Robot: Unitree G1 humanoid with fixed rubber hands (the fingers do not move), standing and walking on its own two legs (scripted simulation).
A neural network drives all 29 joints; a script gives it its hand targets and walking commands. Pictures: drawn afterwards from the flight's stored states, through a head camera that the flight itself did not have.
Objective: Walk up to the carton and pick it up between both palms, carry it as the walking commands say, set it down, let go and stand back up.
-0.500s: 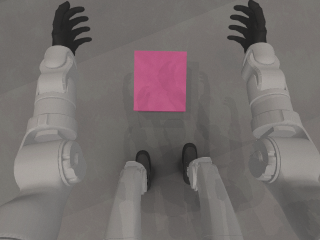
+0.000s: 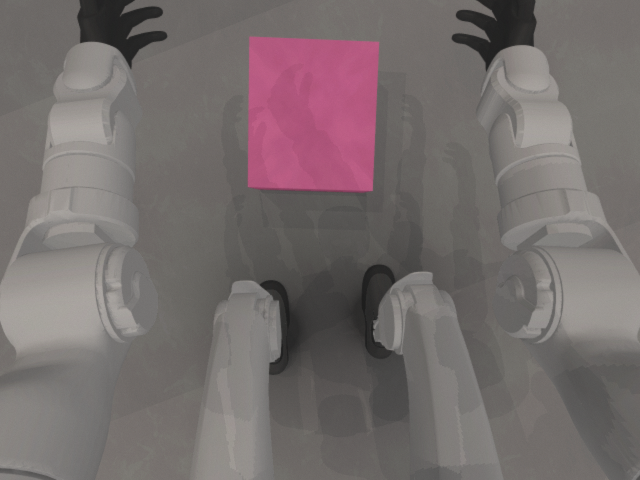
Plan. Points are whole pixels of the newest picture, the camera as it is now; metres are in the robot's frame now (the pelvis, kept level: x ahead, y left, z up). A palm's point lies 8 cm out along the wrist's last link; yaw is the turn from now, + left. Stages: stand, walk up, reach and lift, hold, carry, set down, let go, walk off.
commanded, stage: reach and lift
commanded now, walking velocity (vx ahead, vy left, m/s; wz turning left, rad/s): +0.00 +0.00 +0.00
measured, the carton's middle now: (312, 123) +0.53 +0.02 -0.48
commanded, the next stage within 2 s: none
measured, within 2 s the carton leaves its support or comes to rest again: neither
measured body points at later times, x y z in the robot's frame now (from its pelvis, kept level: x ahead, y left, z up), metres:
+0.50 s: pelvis -0.02 +0.01 -0.12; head +0.34 +0.02 +0.14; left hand +0.55 +0.21 -0.27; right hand +0.54 -0.17 -0.28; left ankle +0.07 +0.12 -0.52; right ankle +0.10 -0.11 -0.52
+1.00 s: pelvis -0.03 +0.01 -0.20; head +0.36 +0.02 +0.01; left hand +0.53 +0.20 -0.41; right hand +0.54 -0.17 -0.40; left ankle +0.07 +0.12 -0.52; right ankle +0.10 -0.11 -0.52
